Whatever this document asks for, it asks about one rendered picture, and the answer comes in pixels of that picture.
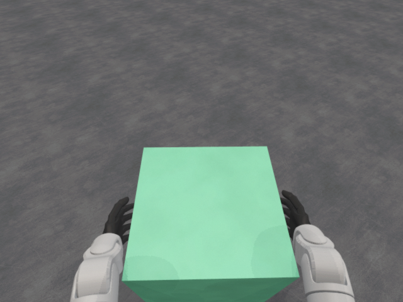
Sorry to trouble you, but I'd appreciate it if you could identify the carton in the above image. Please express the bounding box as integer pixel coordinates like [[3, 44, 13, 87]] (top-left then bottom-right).
[[122, 147, 300, 302]]

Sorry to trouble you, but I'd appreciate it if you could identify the right robot hand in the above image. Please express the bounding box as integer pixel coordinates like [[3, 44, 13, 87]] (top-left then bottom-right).
[[280, 190, 311, 240]]

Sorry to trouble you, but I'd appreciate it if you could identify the left robot hand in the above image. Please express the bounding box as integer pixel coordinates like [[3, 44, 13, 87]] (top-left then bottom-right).
[[103, 197, 134, 245]]

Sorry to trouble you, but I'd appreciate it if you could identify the left robot forearm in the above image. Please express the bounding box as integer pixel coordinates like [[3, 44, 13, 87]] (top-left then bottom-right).
[[70, 233, 123, 302]]

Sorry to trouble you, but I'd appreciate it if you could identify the right robot forearm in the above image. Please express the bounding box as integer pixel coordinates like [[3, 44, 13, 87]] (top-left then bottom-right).
[[293, 224, 355, 302]]

